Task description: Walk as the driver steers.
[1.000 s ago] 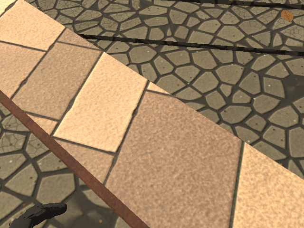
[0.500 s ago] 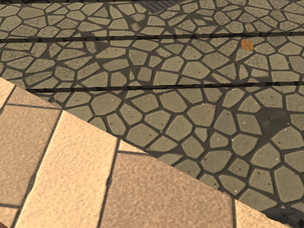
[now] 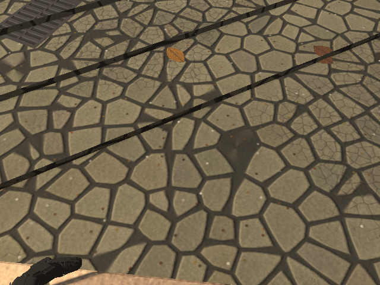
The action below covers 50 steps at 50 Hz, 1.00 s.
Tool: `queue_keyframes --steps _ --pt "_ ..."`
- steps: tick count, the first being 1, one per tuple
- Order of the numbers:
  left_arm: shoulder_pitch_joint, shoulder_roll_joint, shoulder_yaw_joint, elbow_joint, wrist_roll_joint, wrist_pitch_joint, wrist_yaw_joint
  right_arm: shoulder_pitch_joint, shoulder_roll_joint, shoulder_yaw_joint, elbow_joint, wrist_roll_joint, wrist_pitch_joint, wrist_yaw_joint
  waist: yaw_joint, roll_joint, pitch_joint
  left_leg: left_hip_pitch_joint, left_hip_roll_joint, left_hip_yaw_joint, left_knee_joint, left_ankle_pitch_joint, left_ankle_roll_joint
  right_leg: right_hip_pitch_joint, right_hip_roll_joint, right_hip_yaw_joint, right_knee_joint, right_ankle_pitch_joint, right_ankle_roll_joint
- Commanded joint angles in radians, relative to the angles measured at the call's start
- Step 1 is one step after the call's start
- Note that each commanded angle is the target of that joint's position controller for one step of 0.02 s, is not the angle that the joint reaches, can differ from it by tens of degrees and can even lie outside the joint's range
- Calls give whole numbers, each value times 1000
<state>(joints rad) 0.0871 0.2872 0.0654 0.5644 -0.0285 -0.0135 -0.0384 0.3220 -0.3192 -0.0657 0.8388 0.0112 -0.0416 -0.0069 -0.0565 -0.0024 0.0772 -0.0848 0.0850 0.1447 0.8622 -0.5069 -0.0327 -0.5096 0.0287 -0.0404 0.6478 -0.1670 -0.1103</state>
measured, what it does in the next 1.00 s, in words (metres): goes down, turning right: left foot, then right foot 0.15 m lower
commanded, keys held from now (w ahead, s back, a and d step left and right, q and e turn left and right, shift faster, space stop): w+e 0.38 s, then w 0.12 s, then no key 0.38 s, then e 0.12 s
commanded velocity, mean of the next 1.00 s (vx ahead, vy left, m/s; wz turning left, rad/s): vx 0.35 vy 0.00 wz -0.38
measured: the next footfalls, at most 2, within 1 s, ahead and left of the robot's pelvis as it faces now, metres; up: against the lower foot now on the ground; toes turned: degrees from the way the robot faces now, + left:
left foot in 0.40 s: +0.37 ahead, +0.12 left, +0.00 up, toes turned -18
right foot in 0.96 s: +0.52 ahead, -0.28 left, -0.15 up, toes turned -17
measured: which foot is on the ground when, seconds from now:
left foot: up 0.00-0.38, down 0.40-0.94, up 0.96-1.00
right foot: down 0.00-0.42, up 0.44-0.94, down 0.96-1.00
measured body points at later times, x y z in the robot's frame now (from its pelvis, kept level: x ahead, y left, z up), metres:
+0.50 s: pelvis +0.27 +0.02 +0.00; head +0.27 +0.01 +0.45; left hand +0.44 +0.27 -0.10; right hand +0.35 -0.29 -0.09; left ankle +0.33 +0.13 -0.71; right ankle +0.13 -0.08 -0.65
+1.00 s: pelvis +0.46 -0.15 -0.11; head +0.46 -0.18 +0.34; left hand +0.74 +0.00 -0.19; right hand +0.33 -0.40 -0.26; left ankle +0.35 +0.11 -0.67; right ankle +0.49 -0.27 -0.86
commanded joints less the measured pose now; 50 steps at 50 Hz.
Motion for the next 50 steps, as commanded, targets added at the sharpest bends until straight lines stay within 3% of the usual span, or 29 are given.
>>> queue_keyframes --steps 1,2,4,7,13,15,18,20,21,22,23,24,25,26,27,30,32,33,35,36,37,39,41,43,45,47,48,49,50 --pt "343 211 71 6 6 -25 8 -105 -143 -12 -168 30 -79 19 188 -115 -360 -768 -59 -241 557 -4 31 884 -345 775 -357 -194 -280" --pt "297 180 60 14 6 -34 9 -133 -131 -6 -182 33 -90 16 150 -66 -241 -749 -24 -231 469 81 44 735 -304 648 -359 -120 -241" --pt "177 126 39 -6 19 -40 15 -110 -135 -12 -161 -8 -86 5 66 -33 -149 -616 30 -240 321 180 26 498 -223 481 -367 116 -200" --pt "165 125 37 7 25 -43 29 -97 -115 -11 -155 -20 -52 4 30 -40 -119 -531 30 -216 200 232 -14 344 -184 399 -395 244 -200" --pt "244 173 51 70 23 -31 63 -293 -27 21 -210 -34 -54 21 94 -68 -99 -382 -65 -180 -171 637 -22 185 -86 297 -353 206 -121" --pt "235 185 51 67 46 -34 63 -214 -82 -3 -180 -28 -68 31 66 -90 -163 -232 -81 -194 -23 744 -11 118 -118 330 -304 238 -123" --pt "215 131 36 45 23 -25 58 -222 -108 -19 -196 -26 -82 39 46 -87 -111 -329 -74 -214 -56 492 16 236 -137 432 -196 208 -115" --pt "137 124 32 19 27 -16 56 -84 -120 -37 -164 -24 -89 41 -40 -127 -121 -158 -98 -174 -145 396 37 218 -111 439 -56 326 -75" --pt "182 99 23 22 13 -15 54 -28 -123 -48 -156 -28 -88 41 -61 -51 -133 -42 -107 -147 -281 357 58 179 -25 398 106 330 -39" --pt "312 27 2 39 1 -11 53 63 -198 -68 -155 -27 -85 42 -46 182 -262 197 115 -465 -324 338 190 24 61 339 438 6 22" --pt "445 -6 -12 88 14 -16 52 73 -174 -49 -168 3 -68 46 25 329 -262 256 253 -696 -379 574 285 -148 134 319 682 -509 57" --pt "422 70 7 70 -32 -29 55 135 -191 -59 -114 20 -67 59 30 361 -207 207 348 -981 -543 343 389 -339 105 268 813 -445 61" --pt "280 136 25 53 -41 -23 65 82 -131 -46 -130 25 -73 60 12 158 -70 97 329 -930 -556 260 386 -386 36 250 864 -353 56" --pt "191 157 31 41 -19 -11 71 10 -84 -29 -137 22 -70 57 19 36 13 -54 302 -771 -529 377 363 -352 7 244 817 -290 53" --pt "176 144 31 43 1 3 72 -28 -67 -16 -149 7 -74 56 39 14 22 -162 256 -652 -532 480 339 -264 -17 248 767 -268 59" --pt "119 54 7 2 26 -1 53 -60 -89 -15 -109 3 -65 32 59 88 4 -192 164 -420 -561 705 266 -181 -61 178 414 -203 71" --pt "121 -22 -26 12 41 -14 38 -57 -120 -24 -82 -3 -42 17 60 76 -99 -207 129 -297 -529 953 255 -11 -62 88 257 -83 87" --pt "217 -1 -13 76 54 -25 26 -40 -114 -23 -64 -24 -45 12 77 45 -217 -213 133 -254 -457 1000 249 142 -48 73 345 160 87" --pt "211 18 -9 84 50 -27 18 -79 -101 -11 -67 -2 -45 10 85 72 -217 -220 100 -200 -427 991 212 182 -18 33 266 161 71" --pt "30 62 6 42 28 -39 15 71 -109 -21 -34 18 -47 -8 -33 119 -160 51 117 -276 -394 718 212 -144 -61 122 236 258 79" --pt "-99 49 -1 -11 21 -44 11 160 -91 -16 -3 23 -42 -27 -86 150 -114 240 163 -359 -350 635 220 -375 -90 171 167 179 86" --pt "-192 52 -2 -40 4 -65 -5 247 -76 -20 11 7 -30 -52 -125 170 -78 364 206 -453 -293 589 229 -534 -131 217 81 91 113" --pt "-156 65 -2 -8 -7 -78 -31 147 -94 -27 -33 12 -16 -70 -82 111 -42 140 187 -407 -261 429 183 -343 -157 231 -82 345 112" --pt "-103 5 -12 57 0 -65 -56 107 -126 -33 -48 0 -5 -61 -67 30 -34 -262 101 -290 -259 171 132 122 -69 126 -143 635 109" --pt "26 0 -3 127 -11 -49 -43 80 -86 -23 -36 1 3 -47 8 2 -34 -293 59 -219 -106 83 91 271 -84 144 -271 714 85" --pt "248 46 29 246 9 -33 -15 95 -30 -11 -7 2 10 -33 107 -48 -110 -317 -1 -109 212 34 46 511 -62 73 -337 775 100" --pt "403 92 50 298 30 -22 -4 103 -6 -4 -3 -3 10 -29 186 -96 -166 -454 -36 -76 506 -196 -4 718 -111 100 -288 849 86" --pt "385 183 44 297 62 -28 -8 198 36 0 -33 -7 5 -20 116 -249 -240 -700 -61 -98 881 -454 -57 894 -228 243 -32 1294 39" --pt "377 219 57 297 47 -19 -18 262 23 14 -58 13 -14 -15 91 -345 -340 -820 -48 -180 1012 -398 -77 932 -328 428 7 1394 -91"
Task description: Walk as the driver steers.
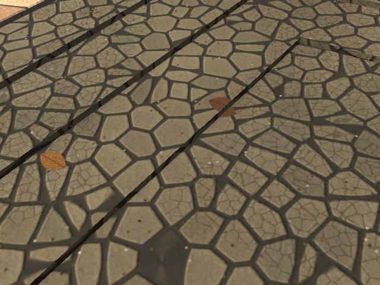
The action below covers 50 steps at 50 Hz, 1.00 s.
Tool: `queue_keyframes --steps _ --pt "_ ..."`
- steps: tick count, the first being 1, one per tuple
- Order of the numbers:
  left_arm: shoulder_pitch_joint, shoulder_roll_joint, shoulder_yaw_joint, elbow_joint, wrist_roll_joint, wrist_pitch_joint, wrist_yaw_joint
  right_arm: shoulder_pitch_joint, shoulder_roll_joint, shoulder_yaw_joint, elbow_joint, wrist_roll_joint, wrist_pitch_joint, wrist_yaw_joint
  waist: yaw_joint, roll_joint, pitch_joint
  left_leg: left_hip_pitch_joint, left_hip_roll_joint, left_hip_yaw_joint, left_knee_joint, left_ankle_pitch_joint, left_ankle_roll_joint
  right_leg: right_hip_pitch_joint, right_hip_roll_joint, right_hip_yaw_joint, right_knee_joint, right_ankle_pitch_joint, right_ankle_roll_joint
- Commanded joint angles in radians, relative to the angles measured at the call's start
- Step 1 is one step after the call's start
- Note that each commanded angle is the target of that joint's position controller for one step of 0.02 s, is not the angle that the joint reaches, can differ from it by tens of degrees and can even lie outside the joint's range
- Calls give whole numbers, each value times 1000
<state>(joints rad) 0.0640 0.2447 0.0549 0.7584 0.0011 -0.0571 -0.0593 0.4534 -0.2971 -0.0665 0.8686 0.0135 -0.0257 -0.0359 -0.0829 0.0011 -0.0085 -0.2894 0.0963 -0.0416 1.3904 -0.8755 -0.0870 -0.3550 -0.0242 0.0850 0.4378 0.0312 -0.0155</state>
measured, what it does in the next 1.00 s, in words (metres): goes down, turning right: left foot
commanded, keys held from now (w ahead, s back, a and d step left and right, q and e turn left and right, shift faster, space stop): e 0.94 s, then w+e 0.06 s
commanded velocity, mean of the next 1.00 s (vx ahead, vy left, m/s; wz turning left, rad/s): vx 0.02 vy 0.00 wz -0.52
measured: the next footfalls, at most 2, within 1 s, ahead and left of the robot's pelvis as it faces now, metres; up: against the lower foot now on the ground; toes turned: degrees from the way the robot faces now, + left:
left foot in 0.52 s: +0.19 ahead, +0.12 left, +0.00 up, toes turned -24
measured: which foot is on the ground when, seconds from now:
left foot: up 0.00-0.50, down 0.52-1.00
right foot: down 0.00-0.52, up 0.54-1.00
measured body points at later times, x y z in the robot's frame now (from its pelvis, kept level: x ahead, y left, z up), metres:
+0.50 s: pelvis +0.08 +0.01 -0.02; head +0.08 -0.01 +0.43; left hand +0.21 +0.28 -0.13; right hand +0.25 -0.27 -0.08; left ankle +0.16 +0.14 -0.74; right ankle +0.07 -0.11 -0.76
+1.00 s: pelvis +0.13 +0.00 -0.02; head +0.16 -0.02 +0.43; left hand +0.45 +0.09 -0.10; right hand +0.03 -0.28 -0.14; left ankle +0.15 +0.13 -0.76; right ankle +0.10 -0.10 -0.75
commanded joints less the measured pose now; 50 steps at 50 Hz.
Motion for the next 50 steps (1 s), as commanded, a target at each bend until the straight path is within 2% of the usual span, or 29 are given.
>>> queue_keyframes --steps 1,2,3,4,5,6,7,8,9,11,14,17,20,23,25,26,27,28,29,30,31,32,34,37,40,43,47,49,50 --pt "322 258 64 67 5 40 2 77 -27 18 -115 18 -35 5 117 -259 -281 -665 -43 0 565 42 -26 717 -314 351 177 1067 -252" --pt "245 246 53 32 0 47 11 12 -40 17 -129 18 -31 -15 106 -163 -292 -667 -37 -8 634 126 -22 605 -336 372 140 943 -282" --pt "183 269 49 45 8 47 22 -31 14 36 -181 34 -17 -37 46 -167 -312 -679 -22 -46 624 238 -12 454 -420 542 38 591 -359" --pt "137 218 31 20 14 40 30 -127 -22 30 -201 17 11 -64 61 -78 -230 -647 -9 -64 580 264 -5 300 -419 559 -13 463 -352" --pt "111 173 11 8 17 32 43 -137 -99 9 -199 -5 33 -75 53 -33 -176 -584 -13 -112 388 440 23 157 -363 489 -31 280 -297" --pt "79 163 4 2 24 28 51 -157 -99 3 -201 -25 49 -82 40 -71 -123 -530 -30 -89 352 483 23 55 -295 427 -22 279 -262" --pt "87 177 7 1 27 29 62 -172 -80 3 -219 -44 52 -83 40 -102 -111 -546 -59 -69 360 506 17 32 -253 396 -7 323 -249" --pt "134 186 6 15 26 38 85 -212 -60 7 -253 -47 53 -81 49 -87 -84 -561 -83 -62 238 601 -5 17 -190 350 -21 257 -237" --pt "175 165 -1 27 26 46 103 -248 -21 15 -280 -48 52 -77 57 -96 -91 -567 -104 -52 184 645 -25 37 -160 345 -5 282 -236" --pt "226 132 -6 30 9 71 129 -302 39 32 -328 -49 55 -64 69 -104 -121 -599 -113 -59 -6 694 -52 134 -125 348 10 220 -214" --pt "236 155 10 -2 -5 85 142 -382 40 22 -371 -41 57 -48 88 -107 -122 -516 -121 -89 -269 737 -61 150 -112 400 -22 8 -187" --pt "243 175 30 -27 -3 92 148 -447 27 7 -392 -29 58 -35 114 -134 -56 -464 -132 -115 -436 736 -50 127 -108 466 -65 -230 -177" --pt "262 183 44 -47 5 105 146 -479 15 -4 -393 -18 41 -21 137 -177 -24 -346 -159 -104 -544 669 -35 95 -97 495 -81 -286 -193" --pt "238 178 51 -84 -2 120 139 -444 6 -15 -366 -5 19 0 127 -213 -16 -165 -178 -67 -674 588 -15 42 -66 505 -59 -205 -195" --pt "199 158 47 -110 -13 123 134 -353 11 -24 -324 -5 7 10 75 -194 -25 37 -162 -36 -898 682 10 -12 -32 503 -17 -143 -162" --pt "215 117 36 -113 -13 117 129 -293 -10 -36 -299 -10 6 8 55 -150 -40 185 -111 -40 -1002 735 31 -87 17 463 57 -218 -122" --pt "277 45 20 -105 10 114 119 -196 -63 -46 -282 -25 8 8 61 40 -135 407 92 -231 -1001 805 108 -228 126 313 330 -529 -56" --pt "249 60 31 -169 -8 88 120 -134 -142 -65 -273 -44 17 20 56 285 -122 492 298 -524 -1008 889 283 -527 260 218 485 -797 5" --pt "176 147 62 -180 -4 61 120 -116 -133 -70 -265 -47 13 25 25 255 -68 447 328 -601 -1059 750 345 -646 187 189 668 -748 66" --pt "136 190 79 -171 -6 61 123 -153 -93 -56 -267 -48 12 23 30 215 -13 379 264 -490 -1064 660 315 -659 155 165 755 -647 83" --pt "163 198 88 -139 -6 73 128 -249 -71 -46 -286 -48 17 18 77 165 5 257 196 -373 -1068 643 259 -577 128 160 749 -537 81" --pt "181 198 91 -124 -3 88 126 -311 -53 -37 -294 -38 22 12 99 164 14 159 148 -282 -1075 686 235 -501 126 121 786 -447 86" --pt "200 149 80 -125 -3 99 110 -342 -55 -28 -284 -46 23 5 125 153 8 37 108 -166 -1102 784 242 -391 120 38 852 -327 96" --pt "133 113 61 -161 -11 108 93 -292 -67 -28 -253 -35 25 -2 97 145 9 56 110 -97 -1125 766 263 -378 70 6 733 -230 102" --pt "42 84 41 -198 -8 102 67 -231 -116 -42 -225 -26 27 -11 61 143 5 105 143 -71 -1139 736 278 -337 23 -18 546 -198 96" --pt "-6 89 39 -217 -16 93 42 -204 -162 -58 -216 -21 25 -6 41 129 13 96 174 -43 -1141 712 292 -241 4 -59 423 -263 77" --pt "-30 95 43 -228 -27 84 24 -176 -185 -69 -210 -3 30 5 24 131 -1 180 203 -30 -1053 831 287 -158 26 -116 245 -387 35" --pt "8 89 48 -209 -33 82 23 -160 -184 -71 -206 11 35 4 45 110 -41 168 206 -2 -974 795 253 -16 62 -156 83 -337 -2" --pt "73 116 64 -186 -40 82 30 -133 -156 -62 -198 8 33 6 71 75 -74 90 181 39 -880 756 213 146 77 -141 14 -305 -30"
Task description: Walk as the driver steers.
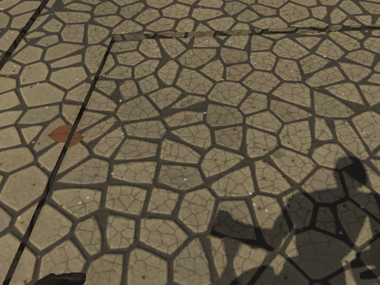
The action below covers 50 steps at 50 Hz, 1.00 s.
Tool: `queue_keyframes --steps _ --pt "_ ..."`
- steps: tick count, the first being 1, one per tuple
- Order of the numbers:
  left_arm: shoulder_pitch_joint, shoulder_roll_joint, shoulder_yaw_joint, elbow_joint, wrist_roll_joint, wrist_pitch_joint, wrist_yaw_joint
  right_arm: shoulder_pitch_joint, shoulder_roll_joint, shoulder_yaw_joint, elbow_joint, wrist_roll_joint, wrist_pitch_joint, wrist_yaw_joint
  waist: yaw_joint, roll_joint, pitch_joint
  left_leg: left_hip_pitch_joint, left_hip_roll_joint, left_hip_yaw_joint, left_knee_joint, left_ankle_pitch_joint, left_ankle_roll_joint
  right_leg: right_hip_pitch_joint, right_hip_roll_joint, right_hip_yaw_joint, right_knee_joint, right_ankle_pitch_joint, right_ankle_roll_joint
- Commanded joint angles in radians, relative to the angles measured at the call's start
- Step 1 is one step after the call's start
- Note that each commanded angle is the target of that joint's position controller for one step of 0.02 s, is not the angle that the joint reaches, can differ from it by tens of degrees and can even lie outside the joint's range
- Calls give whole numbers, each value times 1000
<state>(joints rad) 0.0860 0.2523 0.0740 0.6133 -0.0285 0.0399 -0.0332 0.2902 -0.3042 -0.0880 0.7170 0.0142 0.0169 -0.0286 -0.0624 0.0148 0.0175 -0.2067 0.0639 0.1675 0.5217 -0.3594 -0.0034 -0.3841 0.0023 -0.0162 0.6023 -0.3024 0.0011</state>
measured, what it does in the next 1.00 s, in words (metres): walks ahead, turning right: right foot, then left foot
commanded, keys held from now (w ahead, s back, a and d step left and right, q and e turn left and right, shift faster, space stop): w+e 0.40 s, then e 0.10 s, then w+e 0.46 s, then e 0.04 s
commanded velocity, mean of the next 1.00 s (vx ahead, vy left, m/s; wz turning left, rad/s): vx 0.36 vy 0.00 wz -0.60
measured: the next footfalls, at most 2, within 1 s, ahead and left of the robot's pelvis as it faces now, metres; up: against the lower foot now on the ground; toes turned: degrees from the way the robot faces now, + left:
right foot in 0.02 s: +0.06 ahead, -0.11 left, +0.00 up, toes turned -1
left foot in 0.44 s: +0.35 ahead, +0.09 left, +0.00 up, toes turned -18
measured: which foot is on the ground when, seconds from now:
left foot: down 0.00-0.02, up 0.04-0.42, down 0.44-0.96, up 0.98-1.00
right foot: up 0.00-0.00, down 0.02-0.44, up 0.46-0.94, down 0.96-1.00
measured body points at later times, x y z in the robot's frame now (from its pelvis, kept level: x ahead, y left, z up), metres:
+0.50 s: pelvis +0.21 +0.01 -0.01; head +0.25 +0.00 +0.44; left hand +0.33 +0.28 -0.13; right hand +0.37 -0.28 -0.06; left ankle +0.31 +0.10 -0.73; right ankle +0.03 -0.10 -0.67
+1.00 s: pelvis +0.40 -0.11 -0.01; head +0.44 -0.15 +0.43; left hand +0.73 -0.04 -0.09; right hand +0.27 -0.38 -0.14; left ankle +0.32 +0.10 -0.69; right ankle +0.43 -0.24 -0.73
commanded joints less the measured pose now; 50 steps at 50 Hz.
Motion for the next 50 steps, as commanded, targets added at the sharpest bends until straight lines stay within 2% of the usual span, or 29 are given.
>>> queue_keyframes --steps 1,2,3,4,6,7,9,11,14,18,20,21,22,23,24,25,26,27,29,31,34,38,43,45,46,47,48,49,50 --pt "175 171 71 -17 -20 -15 17 23 -99 -23 -61 -16 -18 4 103 -46 -178 -171 156 -83 224 175 57 429 -48 128 -167 77 -102" --pt "254 314 102 -4 -11 -26 20 -70 -36 9 -172 -44 -40 9 123 -317 -195 -602 -33 -23 570 -223 -35 629 -317 654 -222 -54 -323" --pt "334 252 83 3 14 -44 17 -153 -83 -7 -180 -14 -70 16 199 -197 -198 -750 -60 -218 715 -272 -42 641 -360 748 -301 -98 -394" --pt "295 203 64 16 16 -59 18 -161 -109 -14 -189 5 -84 24 171 -179 -129 -798 -32 -250 741 -182 -30 614 -330 664 -300 -79 -365" --pt "193 140 39 8 -3 -65 25 -131 -117 -22 -160 -25 -95 25 104 -109 -59 -730 14 -258 640 -11 -29 457 -248 521 -312 -25 -293" --pt "156 130 32 1 1 -68 32 -125 -117 -26 -156 -31 -95 24 76 -124 -38 -658 25 -255 590 50 -37 371 -213 470 -327 42 -275" --pt "143 146 35 4 16 -72 46 -129 -86 -19 -153 -33 -98 28 59 -110 -36 -581 2 -223 535 133 -59 286 -176 418 -344 136 -271" --pt "173 156 38 27 13 -77 58 -180 -54 -6 -168 -31 -102 26 72 -89 -23 -526 -17 -206 404 208 -75 231 -144 360 -331 190 -253" --pt "224 175 45 57 5 -71 69 -280 -7 16 -197 -21 -114 38 112 -110 4 -417 -58 -194 203 308 -83 156 -109 325 -303 214 -228" --pt "259 187 52 71 -9 -73 59 -307 -50 -2 -220 0 -128 53 111 -145 -4 -242 -91 -208 88 266 -50 120 -130 406 -264 167 -207" --pt "237 175 49 70 -10 -77 55 -230 -75 -20 -210 8 -134 51 57 -171 -23 -119 -90 -211 26 233 -12 136 -128 448 -218 172 -182" --pt "222 150 43 63 -6 -80 54 -142 -103 -35 -194 -2 -135 43 5 -163 -54 11 -82 -208 -23 245 22 119 -77 419 -109 290 -146" --pt "202 95 27 38 10 -82 51 2 -158 -51 -181 -27 -137 32 -62 -89 -178 245 52 -314 -16 284 86 30 -8 346 160 244 -95" --pt "312 24 8 14 -3 -91 57 95 -253 -68 -162 -58 -128 34 -15 268 -356 563 330 -757 -92 307 260 -272 151 228 543 -226 -14" --pt "354 121 27 37 -13 -95 57 77 -175 -53 -169 -39 -123 44 4 302 -347 542 391 -949 -170 255 300 -387 99 260 703 -356 13" --pt "298 181 47 46 -16 -81 57 19 -105 -32 -179 -27 -115 38 1 194 -213 431 347 -771 -157 314 269 -414 54 235 760 -284 31" --pt "240 186 50 40 -4 -68 59 -21 -69 -22 -177 -22 -103 36 10 106 -146 319 293 -595 -152 341 231 -394 2 177 733 -208 34" --pt "203 175 51 29 5 -59 56 -54 -45 -16 -162 -18 -96 37 28 77 -90 211 240 -496 -178 323 205 -367 -36 150 677 -147 30" --pt "199 119 41 28 4 -42 44 -82 -50 -17 -139 -26 -104 34 53 106 -37 48 193 -393 -282 203 183 -263 -67 119 608 -51 13" --pt "165 88 33 14 8 -38 42 -77 -62 -22 -107 -23 -121 28 50 117 -8 41 205 -344 -343 205 200 -281 -79 112 534 -2 11" --pt "98 80 25 -3 14 -48 35 -53 -87 -33 -64 -17 -127 20 40 71 -13 125 233 -282 -364 265 205 -340 -95 126 407 95 10" --pt "2 67 13 -16 10 -65 6 -52 -119 -42 -28 -8 -121 20 16 57 13 147 208 -145 -371 330 175 -296 -96 75 208 241 -1" --pt "-113 74 7 -60 6 -68 -19 8 -165 -55 16 14 -102 24 -20 53 60 225 225 -60 -342 380 151 -252 -75 -3 64 186 -40" --pt "-98 98 19 -71 8 -64 -22 9 -192 -61 23 24 -88 23 9 73 44 257 230 -22 -252 626 132 -177 -33 -51 31 92 -77" --pt "-40 119 33 -61 10 -60 -20 6 -205 -63 25 29 -81 20 49 83 0 257 219 10 -148 813 117 -74 9 -85 5 65 -99" --pt "101 159 59 -21 8 -57 -15 -7 -199 -58 22 36 -73 17 133 67 -72 202 188 59 41 926 90 132 59 -112 -63 118 -133" --pt "305 236 97 32 4 -49 -1 -1 -164 -40 7 22 -75 11 221 27 -174 -2 149 72 305 786 45 451 36 -14 -65 140 -182" --pt "326 374 120 30 -9 -54 15 27 -39 4 -69 -31 -90 13 147 -271 -227 -454 -24 48 695 -70 -38 745 -251 533 -135 82 -352" --pt "320 328 94 -16 6 -74 11 -18 -68 10 -87 -10 -124 17 171 -227 -373 -573 -91 -204 869 -274 -46 800 -359 832 -268 147 -444"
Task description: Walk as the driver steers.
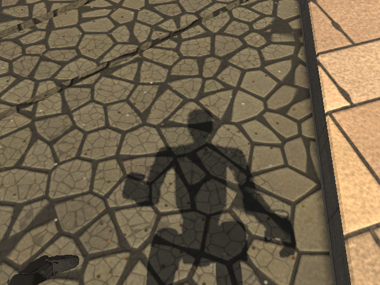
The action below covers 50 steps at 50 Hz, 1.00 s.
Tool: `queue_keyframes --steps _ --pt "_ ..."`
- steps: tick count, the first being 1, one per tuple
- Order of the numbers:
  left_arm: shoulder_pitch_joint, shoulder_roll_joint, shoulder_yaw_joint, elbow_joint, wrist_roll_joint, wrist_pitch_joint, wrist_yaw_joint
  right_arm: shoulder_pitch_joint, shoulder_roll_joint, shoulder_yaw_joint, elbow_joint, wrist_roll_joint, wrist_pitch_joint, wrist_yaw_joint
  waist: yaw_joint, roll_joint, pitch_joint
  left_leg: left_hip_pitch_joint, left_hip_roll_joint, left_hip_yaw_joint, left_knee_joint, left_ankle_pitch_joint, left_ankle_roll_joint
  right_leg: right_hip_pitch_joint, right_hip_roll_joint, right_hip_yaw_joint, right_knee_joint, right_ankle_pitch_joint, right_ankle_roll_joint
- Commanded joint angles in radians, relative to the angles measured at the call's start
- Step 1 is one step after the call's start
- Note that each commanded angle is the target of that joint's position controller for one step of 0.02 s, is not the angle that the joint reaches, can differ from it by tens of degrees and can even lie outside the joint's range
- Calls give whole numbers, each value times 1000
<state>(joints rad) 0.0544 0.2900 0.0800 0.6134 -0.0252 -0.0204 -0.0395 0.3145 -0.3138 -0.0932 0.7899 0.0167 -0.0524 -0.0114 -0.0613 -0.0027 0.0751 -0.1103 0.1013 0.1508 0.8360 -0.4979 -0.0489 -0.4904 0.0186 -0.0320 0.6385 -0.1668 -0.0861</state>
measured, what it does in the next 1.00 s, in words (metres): walks ahead, turning right: left foot, then right foot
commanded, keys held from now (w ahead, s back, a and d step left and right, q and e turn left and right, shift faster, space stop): e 0.20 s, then w+e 0.70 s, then w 0.10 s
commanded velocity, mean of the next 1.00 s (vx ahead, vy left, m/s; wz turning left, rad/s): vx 0.38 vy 0.00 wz -0.59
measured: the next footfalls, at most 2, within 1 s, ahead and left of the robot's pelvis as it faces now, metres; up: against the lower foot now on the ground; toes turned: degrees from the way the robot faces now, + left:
left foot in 0.40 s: +0.33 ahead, +0.10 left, +0.00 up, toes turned -18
right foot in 0.92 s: +0.46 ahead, -0.26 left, +0.00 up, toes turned -35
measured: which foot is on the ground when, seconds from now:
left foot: up 0.00-0.38, down 0.40-0.92, up 0.94-1.00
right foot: down 0.00-0.40, up 0.42-0.90, down 0.92-1.00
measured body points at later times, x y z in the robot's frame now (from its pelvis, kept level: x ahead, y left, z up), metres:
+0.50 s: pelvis +0.22 +0.02 +0.01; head +0.24 +0.03 +0.46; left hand +0.41 +0.27 -0.10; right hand +0.31 -0.28 -0.06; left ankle +0.29 +0.11 -0.72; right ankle +0.11 -0.08 -0.65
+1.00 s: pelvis +0.41 -0.12 +0.00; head +0.44 -0.16 +0.45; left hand +0.72 -0.03 -0.07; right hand +0.28 -0.40 -0.12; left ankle +0.35 +0.08 -0.63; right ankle +0.42 -0.23 -0.72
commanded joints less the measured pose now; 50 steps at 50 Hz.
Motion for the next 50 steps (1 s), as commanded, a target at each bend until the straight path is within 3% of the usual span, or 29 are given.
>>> queue_keyframes --steps 1,2,3,4,6,9,12,15,17,19,20,21,22,23,24,26,29,33,37,41,43,44,45,46,47,48,49,50 --pt "310 215 64 -12 14 -28 14 -118 -124 2 -183 21 -71 7 184 -134 -330 -731 -78 -223 560 -52 11 843 -346 666 -296 226 -312" --pt "259 177 52 -9 9 -33 14 -121 -127 6 -176 9 -78 6 145 -76 -262 -694 -36 -222 480 22 20 729 -294 518 -268 373 -270" --pt "194 155 46 -13 2 -30 18 -124 -129 1 -167 -20 -76 -2 106 -24 -206 -646 -3 -219 393 70 12 603 -257 437 -272 444 -230" --pt "147 139 38 -24 9 -27 25 -125 -137 -5 -165 -31 -65 -4 76 -31 -177 -573 10 -220 344 98 4 494 -234 390 -290 509 -216" --pt "109 155 40 -24 23 -23 38 -104 -109 0 -162 -32 -40 0 37 -32 -161 -487 -8 -203 272 124 -19 364 -215 351 -316 618 -216" --pt "112 183 48 1 16 -12 58 -133 -61 19 -167 -35 -17 -4 35 -47 -152 -422 -59 -181 81 235 -43 263 -153 267 -303 672 -185" --pt "141 181 49 23 -2 9 72 -215 -43 32 -182 -24 -11 9 70 -82 -183 -348 -97 -188 -91 424 -45 241 -114 268 -293 443 -137" --pt "180 175 44 36 -3 10 68 -295 -63 28 -209 -11 -10 25 100 -85 -149 -338 -108 -226 -215 415 -26 259 -134 371 -282 113 -130" --pt "183 173 41 38 3 2 60 -287 -96 12 -213 -7 -24 29 87 -115 -129 -292 -112 -234 -265 351 5 265 -147 447 -246 -3 -118" --pt "176 137 29 33 5 -5 57 -199 -106 -3 -187 -10 -41 25 37 -122 -125 -143 -111 -211 -347 360 45 219 -104 465 -163 -91 -87" --pt "192 84 11 28 12 -11 56 -119 -134 -13 -180 -22 -46 17 7 -75 -172 5 -14 -294 -378 318 94 149 -52 418 -20 -178 -50" --pt "250 23 -8 7 6 -18 56 -44 -210 -29 -172 -44 -44 10 17 162 -231 232 198 -611 -488 129 211 -93 85 249 265 -419 16" --pt "269 86 0 -10 -9 -26 59 13 -207 -35 -151 -40 -43 20 18 293 -224 263 319 -949 -594 -122 295 -267 58 217 472 -465 48" --pt "249 162 21 6 -6 -22 59 -32 -139 -17 -166 -22 -46 20 14 179 -147 201 291 -877 -602 -193 278 -297 3 234 560 -375 62" --pt "203 180 30 5 3 -14 59 -66 -111 -9 -169 -18 -43 18 18 125 -88 131 246 -733 -591 -114 243 -295 -25 201 586 -302 74" --pt "176 156 32 -1 7 -6 54 -104 -74 4 -163 -24 -41 12 32 116 -47 42 177 -539 -615 72 208 -260 -74 180 548 -200 86" --pt "150 95 18 -16 2 -2 42 -75 -75 2 -138 -25 -51 7 18 127 -47 19 140 -369 -666 245 213 -235 -101 137 495 -104 100" --pt "92 65 5 -41 3 -4 34 -40 -108 -9 -98 -24 -48 3 1 93 -47 85 153 -248 -687 399 229 -280 -116 128 342 2 118" --pt "7 40 -11 -61 6 -15 10 -33 -142 -15 -70 -17 -35 2 -26 81 -22 83 142 -113 -689 482 210 -207 -115 67 137 130 108" --pt "-58 46 -14 -91 0 -16 -12 -2 -176 -25 -38 5 -21 6 -34 76 8 135 173 -50 -661 559 195 -147 -96 9 18 82 65" --pt "-33 76 0 -98 5 -12 -16 -9 -204 -34 -33 16 -11 4 6 90 -23 175 184 -10 -563 846 176 -61 -51 -32 -17 -7 21" --pt "33 102 15 -86 10 -6 -14 -19 -217 -37 -35 19 -3 0 53 101 -71 179 177 18 -447 1044 162 42 -10 -61 -35 -44 -4" --pt "181 146 42 -45 9 -2 -8 -35 -208 -32 -42 23 3 -5 140 78 -153 124 145 58 -254 1124 134 252 37 -77 -103 11 -41" --pt "362 207 74 4 2 6 10 -9 -163 -12 -49 6 0 -8 215 21 -248 -87 110 59 -1 926 95 564 4 25 -115 31 -84" --pt "369 325 87 6 -8 4 27 67 -15 40 -106 -48 -14 4 115 -267 -309 -536 -50 32 368 -1 27 882 -286 547 -156 -66 -239" --pt "392 260 64 -25 -2 -13 22 22 -78 37 -110 -10 -48 12 172 -185 -470 -644 -106 -200 536 -98 21 919 -387 854 -317 -237 -330" --pt "361 195 44 -3 4 -27 17 -68 -149 16 -130 32 -65 20 190 -113 -324 -729 -53 -216 537 4 35 834 -349 689 -341 -189 -272" --pt "309 174 35 2 4 -34 17 -91 -137 22 -137 26 -75 18 154 -83 -235 -709 -8 -207 461 94 48 706 -307 559 -340 -111 -232"
Keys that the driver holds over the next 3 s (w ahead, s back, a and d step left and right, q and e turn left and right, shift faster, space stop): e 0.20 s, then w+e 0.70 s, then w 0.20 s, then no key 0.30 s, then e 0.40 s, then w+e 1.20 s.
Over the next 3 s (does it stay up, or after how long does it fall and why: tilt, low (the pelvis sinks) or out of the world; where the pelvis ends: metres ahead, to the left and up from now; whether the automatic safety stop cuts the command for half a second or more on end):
stays up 0.74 -0.66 0.18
